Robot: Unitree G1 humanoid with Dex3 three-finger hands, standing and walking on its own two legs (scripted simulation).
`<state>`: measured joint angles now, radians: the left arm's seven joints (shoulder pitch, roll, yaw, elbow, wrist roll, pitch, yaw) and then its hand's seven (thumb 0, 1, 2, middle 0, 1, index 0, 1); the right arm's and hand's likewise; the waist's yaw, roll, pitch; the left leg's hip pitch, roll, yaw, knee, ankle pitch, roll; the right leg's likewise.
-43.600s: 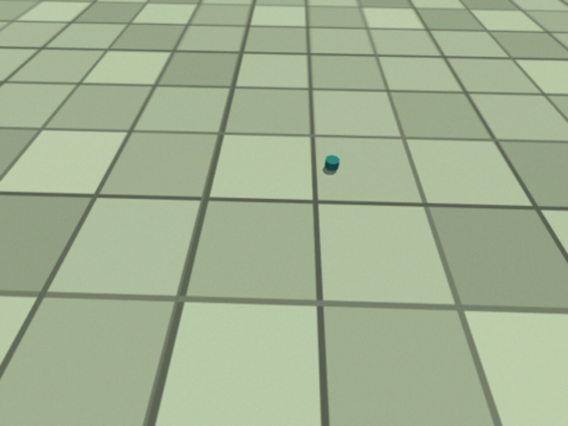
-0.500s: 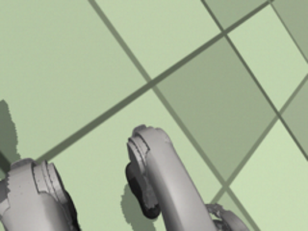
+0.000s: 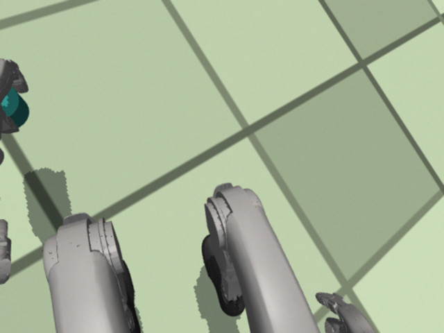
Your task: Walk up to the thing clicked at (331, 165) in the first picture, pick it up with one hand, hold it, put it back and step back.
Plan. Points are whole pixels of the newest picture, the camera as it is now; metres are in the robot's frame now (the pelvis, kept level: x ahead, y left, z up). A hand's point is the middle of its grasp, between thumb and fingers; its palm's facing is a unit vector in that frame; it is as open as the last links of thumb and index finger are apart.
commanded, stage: lift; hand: left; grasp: from above
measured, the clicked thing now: out of the picture +0.52 +0.30 -0.17
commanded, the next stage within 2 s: hold in 1.38 s
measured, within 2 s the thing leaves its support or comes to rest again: neither
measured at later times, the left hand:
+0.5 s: hand out of the picture +0.41 +0.30 +0.05, palm faces -0.43 -0.12 -0.90, open 8.5 cm
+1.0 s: hand out of the picture +0.34 +0.28 +0.23, palm faces -0.42 -0.14 -0.90, open 8.6 cm
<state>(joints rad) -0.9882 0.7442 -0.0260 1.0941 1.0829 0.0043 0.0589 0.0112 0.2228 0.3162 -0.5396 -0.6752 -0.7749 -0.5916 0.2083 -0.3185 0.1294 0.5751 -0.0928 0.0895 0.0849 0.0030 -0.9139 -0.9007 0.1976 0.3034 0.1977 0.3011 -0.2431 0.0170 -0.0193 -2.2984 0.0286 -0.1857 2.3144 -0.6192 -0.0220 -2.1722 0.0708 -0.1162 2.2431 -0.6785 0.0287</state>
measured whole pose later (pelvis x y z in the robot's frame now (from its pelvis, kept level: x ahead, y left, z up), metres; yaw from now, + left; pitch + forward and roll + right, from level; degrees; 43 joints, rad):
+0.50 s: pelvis -0.01 +0.00 +0.13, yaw +5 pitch +31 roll -6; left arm -0.70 0.57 -0.12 0.85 0.98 0.04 0.00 0.01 0.21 0.36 -0.53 -0.68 -0.76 -0.62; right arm 0.17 -0.25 0.03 0.64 0.01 0.09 0.01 0.01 -0.90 -0.90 0.20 0.30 0.20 0.30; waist -0.11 0.06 -0.18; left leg -1.88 0.04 -0.09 1.91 -0.57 0.00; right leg -1.78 0.05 -0.04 1.87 -0.63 0.03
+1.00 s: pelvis +0.02 +0.01 +0.30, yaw +9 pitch +17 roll -3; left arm -0.44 0.42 -0.18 0.87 0.99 0.04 0.12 0.02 0.17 0.42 -0.54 -0.67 -0.77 -0.64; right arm 0.24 -0.25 -0.02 0.73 0.04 0.01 -0.06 0.01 -0.91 -0.90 0.20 0.30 0.20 0.30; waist -0.08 0.05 -0.16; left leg -1.12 0.04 -0.04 1.27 -0.46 -0.01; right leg -1.05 0.03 -0.01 1.24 -0.50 0.02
